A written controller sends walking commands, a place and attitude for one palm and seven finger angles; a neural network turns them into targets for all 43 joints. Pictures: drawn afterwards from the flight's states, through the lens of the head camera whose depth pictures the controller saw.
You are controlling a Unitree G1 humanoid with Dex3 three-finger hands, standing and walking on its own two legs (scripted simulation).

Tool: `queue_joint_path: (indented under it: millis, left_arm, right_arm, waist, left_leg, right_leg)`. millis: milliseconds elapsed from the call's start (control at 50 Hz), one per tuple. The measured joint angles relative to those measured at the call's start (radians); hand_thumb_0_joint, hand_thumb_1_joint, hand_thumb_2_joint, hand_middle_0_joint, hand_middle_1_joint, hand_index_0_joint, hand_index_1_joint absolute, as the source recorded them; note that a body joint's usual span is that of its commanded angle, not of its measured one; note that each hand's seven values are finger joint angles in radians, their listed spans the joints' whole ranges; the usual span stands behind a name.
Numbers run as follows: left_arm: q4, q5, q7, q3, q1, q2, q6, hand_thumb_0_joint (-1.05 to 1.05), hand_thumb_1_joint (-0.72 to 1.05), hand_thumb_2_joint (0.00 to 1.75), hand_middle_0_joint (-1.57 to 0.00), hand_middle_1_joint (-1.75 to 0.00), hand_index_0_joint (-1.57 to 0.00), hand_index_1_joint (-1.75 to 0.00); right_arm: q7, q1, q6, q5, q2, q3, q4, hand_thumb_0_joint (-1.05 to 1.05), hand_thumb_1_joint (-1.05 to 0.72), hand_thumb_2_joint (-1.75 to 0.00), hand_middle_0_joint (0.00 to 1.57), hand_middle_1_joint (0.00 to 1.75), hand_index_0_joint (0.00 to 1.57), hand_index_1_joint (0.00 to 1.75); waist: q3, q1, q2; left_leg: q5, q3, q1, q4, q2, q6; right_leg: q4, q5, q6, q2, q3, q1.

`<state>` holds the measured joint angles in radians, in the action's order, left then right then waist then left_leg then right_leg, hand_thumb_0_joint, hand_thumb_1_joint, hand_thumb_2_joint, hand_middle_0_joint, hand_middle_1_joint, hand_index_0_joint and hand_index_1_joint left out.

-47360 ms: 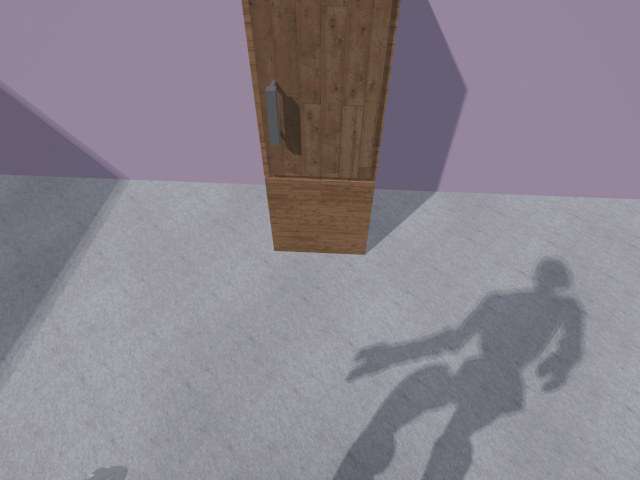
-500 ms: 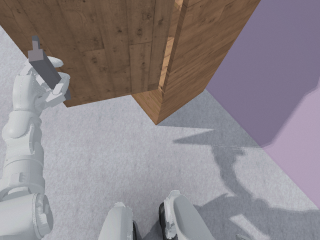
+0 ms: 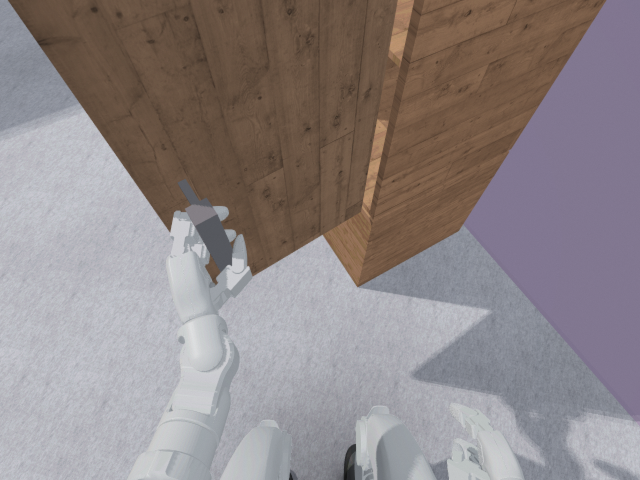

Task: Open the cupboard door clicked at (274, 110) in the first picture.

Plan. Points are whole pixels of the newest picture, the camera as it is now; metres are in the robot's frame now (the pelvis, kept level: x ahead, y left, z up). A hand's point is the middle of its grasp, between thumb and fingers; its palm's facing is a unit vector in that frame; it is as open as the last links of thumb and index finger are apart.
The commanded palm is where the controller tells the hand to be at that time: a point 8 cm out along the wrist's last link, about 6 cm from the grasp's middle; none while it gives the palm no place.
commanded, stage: pull the door open along its arc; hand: left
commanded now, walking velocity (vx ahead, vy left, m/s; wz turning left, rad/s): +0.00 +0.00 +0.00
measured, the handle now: (210, 234) +0.42 +0.15 +0.01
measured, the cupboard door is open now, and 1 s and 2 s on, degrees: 94 99 100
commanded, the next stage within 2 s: open thumb and fingers to let go in 0.16 s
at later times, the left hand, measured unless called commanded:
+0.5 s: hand (256, 279) +0.35 +0.09 +0.01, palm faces +0.37 -0.93 -0.03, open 7.5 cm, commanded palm +0.30 +0.13 +0.01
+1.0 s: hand (256, 277) +0.36 +0.09 +0.01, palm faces +0.35 -0.94 -0.01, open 14.8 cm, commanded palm +0.32 +0.13 +0.01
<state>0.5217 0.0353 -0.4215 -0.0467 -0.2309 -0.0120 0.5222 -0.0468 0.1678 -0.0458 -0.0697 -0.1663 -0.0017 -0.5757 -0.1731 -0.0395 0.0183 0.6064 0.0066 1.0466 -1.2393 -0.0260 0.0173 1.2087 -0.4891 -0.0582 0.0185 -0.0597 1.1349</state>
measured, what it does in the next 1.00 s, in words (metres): stands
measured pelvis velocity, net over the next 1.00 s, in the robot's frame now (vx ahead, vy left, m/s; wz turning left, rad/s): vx -0.02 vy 0.00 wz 0.02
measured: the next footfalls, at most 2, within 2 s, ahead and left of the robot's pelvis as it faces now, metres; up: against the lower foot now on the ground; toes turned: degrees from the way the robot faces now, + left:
none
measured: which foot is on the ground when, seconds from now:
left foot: down 0.00-1.00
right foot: down 0.00-1.00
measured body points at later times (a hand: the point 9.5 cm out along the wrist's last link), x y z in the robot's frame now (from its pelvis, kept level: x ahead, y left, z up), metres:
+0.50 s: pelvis -0.01 -0.02 +0.00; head +0.11 -0.03 +0.43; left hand +0.33 +0.14 +0.02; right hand +0.14 -0.26 -0.13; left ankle -0.01 +0.11 -0.63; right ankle +0.04 -0.09 -0.63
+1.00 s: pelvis -0.02 +0.00 -0.01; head +0.10 -0.01 +0.43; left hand +0.33 +0.14 +0.01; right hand +0.12 -0.23 -0.14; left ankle -0.01 +0.11 -0.63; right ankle +0.04 -0.09 -0.63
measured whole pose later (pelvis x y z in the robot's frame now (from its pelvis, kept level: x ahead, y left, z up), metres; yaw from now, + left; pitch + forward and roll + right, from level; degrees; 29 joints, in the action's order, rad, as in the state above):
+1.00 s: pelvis -0.02 +0.00 -0.01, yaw +1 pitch +23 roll +0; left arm 0.67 0.07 -0.53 0.02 -0.31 -0.05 0.60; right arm -0.03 0.19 0.03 -0.10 -0.20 0.02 -0.65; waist -0.17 -0.05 0.02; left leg 0.58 -0.01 1.09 -1.26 -0.04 0.02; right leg 1.22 -0.47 -0.06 0.00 -0.08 1.16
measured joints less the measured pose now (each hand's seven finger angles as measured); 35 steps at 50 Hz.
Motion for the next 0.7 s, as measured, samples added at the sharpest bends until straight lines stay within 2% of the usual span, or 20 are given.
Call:
queue_joint_path:
  millis: [120,200,260,340,420,540,700]
  left_arm:
    - [-0.033,0.005,-0.043,0.068,0.083,-0.040,0.012,0.02,0.62,0.71,-0.28,-1.30,-0.31,-1.32]
    - [-0.037,0.013,-0.103,0.070,0.086,-0.059,-0.007,0.03,0.65,0.73,-0.24,-1.26,-0.26,-1.29]
    - [-0.041,0.023,-0.123,0.074,0.088,-0.056,-0.010,0.02,0.66,0.74,-0.24,-1.26,-0.24,-1.30]
    - [-0.011,0.047,-0.122,0.069,0.066,-0.039,0.029,0.01,0.63,0.74,-0.27,-1.28,-0.24,-1.32]
    - [0.009,0.032,-0.095,0.068,0.041,-0.023,0.046,0.01,0.59,0.75,-0.30,-1.29,-0.27,-1.32]
    - [0.032,0.005,-0.068,0.064,0.018,-0.023,0.040,0.01,0.40,0.68,-0.31,-1.27,-0.30,-1.29]
    - [0.084,0.011,-0.065,0.055,-0.020,-0.028,0.063,0.01,-0.07,0.49,-0.31,-1.23,-0.30,-1.24]
  right_arm:
    - [-0.002,0.033,0.034,-0.005,-0.010,0.012,-0.029,0.00,-0.91,-0.90,0.20,0.30,0.20,0.30]
    - [-0.010,0.044,0.057,-0.012,-0.022,0.027,-0.043,0.00,-0.91,-0.90,0.20,0.30,0.20,0.30]
    - [-0.014,0.045,0.069,-0.018,-0.029,0.036,-0.051,0.00,-0.91,-0.90,0.20,0.30,0.20,0.30]
    - [-0.001,0.031,0.077,-0.024,-0.039,0.044,-0.066,0.00,-0.91,-0.90,0.20,0.30,0.20,0.30]
    - [0.009,0.017,0.080,-0.020,-0.043,0.048,-0.073,0.00,-0.91,-0.90,0.20,0.30,0.20,0.30]
    - [0.014,0.009,0.083,-0.015,-0.037,0.040,-0.070,0.00,-0.91,-0.90,0.20,0.30,0.20,0.30]
    - [0.018,0.005,0.086,-0.018,-0.026,0.025,-0.068,0.00,-0.91,-0.90,0.20,0.30,0.20,0.30]
  waist:
    - [-0.007,-0.003,0.001]
    - [-0.018,-0.005,-0.001]
    - [-0.022,-0.007,-0.003]
    - [-0.016,-0.007,-0.004]
    - [-0.008,-0.001,-0.001]
    - [-0.005,0.006,0.003]
    - [-0.006,0.002,0.003]
  left_leg:
    - [-0.013,-0.010,-0.027,0.027,0.001,-0.014]
    - [-0.014,-0.015,-0.027,0.028,0.001,-0.022]
    - [-0.011,-0.020,-0.022,0.024,0.001,-0.027]
    - [-0.008,-0.030,-0.008,0.008,-0.002,-0.031]
    - [-0.009,-0.035,0.004,-0.003,-0.005,-0.033]
    - [-0.020,-0.033,0.004,0.003,-0.008,-0.031]
    - [-0.025,-0.029,0.014,-0.003,-0.011,-0.024]
  right_leg:
    - [-0.019,0.005,-0.014,0.001,-0.009,-0.025]
    - [-0.015,0.001,-0.022,0.000,-0.014,-0.025]
    - [-0.009,-0.003,-0.027,0.000,-0.019,-0.020]
    - [0.007,-0.010,-0.032,-0.004,-0.029,-0.009]
    - [0.016,-0.010,-0.033,-0.008,-0.034,0.000]
    - [0.011,-0.001,-0.032,-0.011,-0.032,0.000]
    - [0.012,0.008,-0.025,-0.014,-0.029,0.007]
